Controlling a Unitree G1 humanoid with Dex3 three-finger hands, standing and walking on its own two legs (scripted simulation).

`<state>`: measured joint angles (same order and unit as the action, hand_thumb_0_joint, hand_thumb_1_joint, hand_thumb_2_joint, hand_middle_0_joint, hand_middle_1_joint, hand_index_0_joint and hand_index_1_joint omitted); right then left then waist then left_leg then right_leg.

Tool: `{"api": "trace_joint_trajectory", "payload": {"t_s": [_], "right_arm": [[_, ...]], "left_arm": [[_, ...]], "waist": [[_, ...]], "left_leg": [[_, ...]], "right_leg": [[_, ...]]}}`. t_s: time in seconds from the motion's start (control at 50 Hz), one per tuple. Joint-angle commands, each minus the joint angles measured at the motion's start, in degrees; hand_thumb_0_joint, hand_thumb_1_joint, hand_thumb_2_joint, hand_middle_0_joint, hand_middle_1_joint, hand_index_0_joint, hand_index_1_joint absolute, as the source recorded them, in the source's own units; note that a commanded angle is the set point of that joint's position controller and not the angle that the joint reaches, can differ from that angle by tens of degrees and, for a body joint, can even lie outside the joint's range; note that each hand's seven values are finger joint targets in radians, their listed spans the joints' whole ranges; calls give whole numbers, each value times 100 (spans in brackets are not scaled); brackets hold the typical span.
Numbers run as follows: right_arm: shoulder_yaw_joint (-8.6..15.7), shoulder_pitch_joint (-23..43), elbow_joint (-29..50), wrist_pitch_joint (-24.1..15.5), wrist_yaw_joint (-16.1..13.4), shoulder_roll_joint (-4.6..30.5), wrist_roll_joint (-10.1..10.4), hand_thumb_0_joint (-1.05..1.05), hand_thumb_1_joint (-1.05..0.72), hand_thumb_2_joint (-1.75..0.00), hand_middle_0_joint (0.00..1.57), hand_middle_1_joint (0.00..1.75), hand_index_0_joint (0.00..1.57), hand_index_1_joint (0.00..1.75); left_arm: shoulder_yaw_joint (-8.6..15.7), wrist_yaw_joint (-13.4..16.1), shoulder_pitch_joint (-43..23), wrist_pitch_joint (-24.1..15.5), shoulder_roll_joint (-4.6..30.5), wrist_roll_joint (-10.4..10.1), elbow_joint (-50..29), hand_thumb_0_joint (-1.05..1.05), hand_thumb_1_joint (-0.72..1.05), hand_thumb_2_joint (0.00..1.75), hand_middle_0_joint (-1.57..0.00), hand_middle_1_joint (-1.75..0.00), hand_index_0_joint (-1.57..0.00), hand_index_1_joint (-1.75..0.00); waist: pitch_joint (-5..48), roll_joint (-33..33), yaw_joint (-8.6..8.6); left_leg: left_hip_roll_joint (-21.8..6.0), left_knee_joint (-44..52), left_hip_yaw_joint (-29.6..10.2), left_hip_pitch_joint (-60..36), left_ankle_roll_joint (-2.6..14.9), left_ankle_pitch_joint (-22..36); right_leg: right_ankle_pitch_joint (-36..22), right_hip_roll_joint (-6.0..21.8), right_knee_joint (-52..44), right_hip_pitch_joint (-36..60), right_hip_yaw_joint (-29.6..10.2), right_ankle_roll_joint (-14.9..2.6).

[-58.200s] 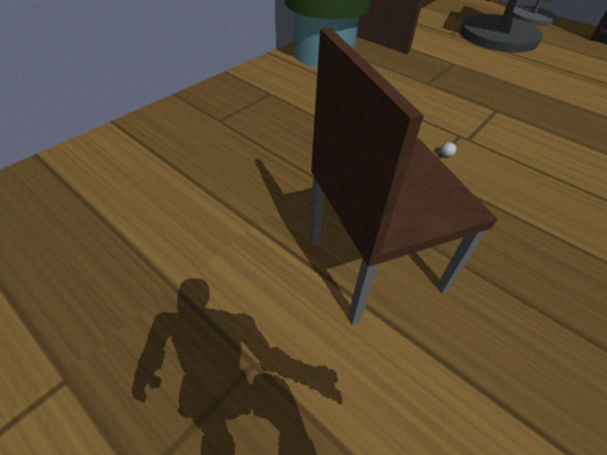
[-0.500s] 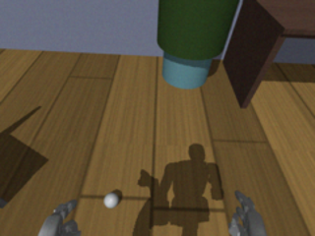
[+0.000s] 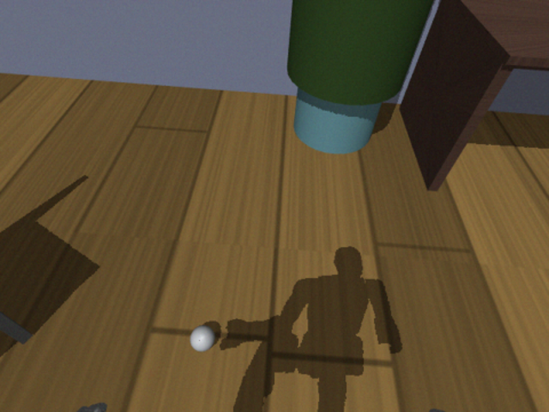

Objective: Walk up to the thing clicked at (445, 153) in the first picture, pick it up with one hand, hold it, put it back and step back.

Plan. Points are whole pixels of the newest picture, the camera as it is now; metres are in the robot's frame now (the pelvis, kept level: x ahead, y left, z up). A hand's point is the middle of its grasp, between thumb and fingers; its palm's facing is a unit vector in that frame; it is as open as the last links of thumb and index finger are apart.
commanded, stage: stand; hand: left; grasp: from above
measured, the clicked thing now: (202, 338) +0.45 +0.22 -0.71
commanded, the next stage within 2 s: none
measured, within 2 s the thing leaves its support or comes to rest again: neither
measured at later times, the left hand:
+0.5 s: hand out of the picture +0.04 +0.24 -0.14, palm faces +0.01 -0.95 -0.33, open 7.4 cm
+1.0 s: hand out of the picture +0.07 +0.23 -0.13, palm faces -0.02 -0.95 -0.33, open 7.4 cm
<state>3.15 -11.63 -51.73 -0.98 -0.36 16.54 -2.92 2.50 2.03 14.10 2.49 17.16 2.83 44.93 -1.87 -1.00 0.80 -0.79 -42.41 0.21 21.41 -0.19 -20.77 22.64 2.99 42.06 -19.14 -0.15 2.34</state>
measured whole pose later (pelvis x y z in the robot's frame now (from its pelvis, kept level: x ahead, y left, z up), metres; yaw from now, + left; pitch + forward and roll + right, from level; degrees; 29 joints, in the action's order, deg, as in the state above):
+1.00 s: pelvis +0.01 -0.01 +0.03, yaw -1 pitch -3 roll +0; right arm 1.4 -7.9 -65.0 -0.2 -0.5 17.5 -0.9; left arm 1.3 1.2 8.1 -0.2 16.9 1.3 65.0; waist -3.5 0.3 -0.1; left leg -1.9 -20.9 1.1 7.3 -1.3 -10.6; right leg 12.1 1.8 20.9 -5.7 -0.4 1.7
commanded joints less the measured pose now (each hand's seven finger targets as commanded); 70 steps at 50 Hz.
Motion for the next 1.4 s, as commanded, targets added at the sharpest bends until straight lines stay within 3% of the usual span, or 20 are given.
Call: {"api": "trace_joint_trajectory", "payload": {"t_s": [0.0,0.04,0.08,0.12,0.18,0.3,0.4,0.48,0.5,0.62,0.7,0.78,0.9,0.94,1.0,1.06,1.12,1.2,1.24,1.38], "right_arm": [[217,284,283,-186,-121,971,20,0,-90,-90,20,30,20,30],[209,370,165,-153,-141,996,30,0,-90,-90,20,30,20,30],[186,346,26,-111,-160,962,55,0,-90,-90,20,30,20,30],[184,271,-143,-118,-173,974,78,0,-90,-90,20,30,20,30],[171,245,-332,-93,-181,991,112,0,-90,-90,20,30,20,30],[149,473,-536,-21,-154,1054,110,0,-90,-90,20,30,20,30],[158,461,-662,-15,-126,1079,117,0,-90,-90,20,30,20,30],[134,495,-729,-41,-100,1048,140,0,-90,-90,20,30,20,30],[136,491,-741,-57,-103,1090,142,0,-90,-90,20,30,20,30],[89,510,-849,-16,-82,1088,150,0,-90,-90,20,30,20,30],[78,521,-898,-10,-73,1136,159,0,-90,-90,20,30,20,30],[61,510,-935,-11,-74,1177,169,0,-90,-90,20,30,20,30],[17,464,-997,-49,-105,1188,181,0,-90,-90,20,30,20,30],[-3,548,-1010,-42,-104,1195,191,0,-90,-90,20,30,20,30],[3,546,-1009,-52,-116,1245,194,0,-90,-90,20,30,20,30],[0,577,-1017,-50,-117,1269,192,0,-90,-90,20,30,20,30],[-16,631,-1046,-48,-109,1246,191,0,-90,-90,20,30,20,30],[-15,677,-1036,-36,-96,1226,189,0,-90,-90,20,30,20,30],[-8,716,-1050,-41,-84,1288,193,0,-90,-90,20,30,20,30],[-12,727,-1061,-64,-63,1278,191,0,-90,-90,20,30,20,30]], "left_arm": [[264,51,-266,-296,789,-79,-84,0,90,90,-20,-30,-20,-30],[247,52,-213,-295,775,-81,210,0,90,90,-20,-30,-20,-30],[249,49,-264,-314,856,-79,434,0,90,90,-20,-30,-20,-30],[244,52,-225,-338,913,-100,624,0,90,90,-20,-30,-20,-30],[216,65,-320,-342,908,-117,848,0,90,90,-20,-30,-20,-30],[168,46,-373,-306,907,-91,1233,0,90,90,-20,-30,-20,-30],[172,7,-398,-316,969,-96,1419,0,90,90,-20,-30,-20,-30],[156,-7,-466,-361,1007,-94,1501,0,90,90,-20,-30,-20,-30],[148,-4,-497,-373,998,-105,1502,0,90,90,-20,-30,-20,-30],[124,-11,-552,-359,1062,-119,1609,0,90,90,-20,-30,-20,-30],[111,-13,-550,-374,1087,-131,1659,0,90,90,-20,-30,-20,-30],[122,-14,-638,-384,1142,-150,1665,0,90,90,-20,-30,-20,-30],[129,-15,-717,-393,1138,-193,1665,0,90,90,-20,-30,-20,-30],[106,-23,-693,-372,1074,-186,1716,0,90,90,-20,-30,-20,-30],[118,-28,-756,-377,1109,-183,1688,0,90,90,-20,-30,-20,-30],[127,-24,-838,-380,1135,-182,1687,0,90,90,-20,-30,-20,-30],[117,-41,-854,-367,1134,-182,1708,0,90,90,-20,-30,-20,-30],[121,-38,-928,-380,1166,-182,1706,0,90,90,-20,-30,-20,-30],[104,-57,-883,-375,1149,-175,1717,0,90,90,-20,-30,-20,-30],[118,-75,-1001,-389,1270,-188,1672,0,90,90,-20,-30,-20,-30]], "waist": [[437,511,43],[249,476,68],[123,160,26],[282,108,7],[252,129,-25],[-254,294,12],[-278,370,-13],[-99,165,-31],[13,220,-45],[-226,53,-52],[-133,61,-62],[-12,105,-85],[296,188,-87],[123,172,-58],[284,157,-71],[256,118,-86],[62,92,-71],[111,13,-80],[-1,130,-64],[173,181,-99]], "left_leg": [[-472,1368,-750,-715,360,1193],[-516,1622,-804,-692,351,991],[-398,1623,-609,-698,251,1044],[-391,1556,-507,-1110,221,1667],[-428,1768,-499,-1300,206,1662],[-501,2487,-661,-977,178,364],[-513,2708,-678,-895,145,64],[-476,2569,-571,-1211,111,584],[-485,2497,-533,-1380,126,843],[-482,2576,-507,-1238,100,640],[-482,2518,-469,-1305,114,804],[-510,2494,-439,-1451,112,990],[-591,2397,-345,-1620,107,2032],[-579,2462,-362,-1494,96,1777],[-618,2391,-321,-1687,100,2177],[-631,2409,-323,-1688,89,2215],[-630,2543,-344,-1592,66,1873],[-638,2535,-345,-1552,71,1863],[-620,2625,-347,-1491,64,1450],[-651,2650,-346,-1591,65,1539]], "right_leg": [[-1250,120,-915,253,-224,-347],[-1194,125,-1152,409,-222,-345],[-1385,229,-1460,595,-353,-375],[-1877,311,-1589,703,-389,-388],[-1832,304,-1779,837,-363,-335],[-980,209,-2127,888,-282,-274],[-872,231,-2238,990,-317,-269],[-981,289,-2392,942,-368,-277],[-1231,347,-2411,994,-413,-284],[-806,304,-2539,868,-419,-268],[-979,337,-2595,943,-447,-268],[-1210,350,-2602,967,-468,-277],[-2288,404,-2388,1361,-440,-285],[-2015,369,-2462,1281,-416,-266],[-2356,390,-2423,1332,-407,-267],[-2406,406,-2421,1345,-409,-262],[-1981,368,-2523,1211,-398,-252],[-2006,384,-2548,1292,-394,-259],[-1596,352,-2654,1179,-412,-259],[-1739,386,-2586,1240,-437,-302]]}}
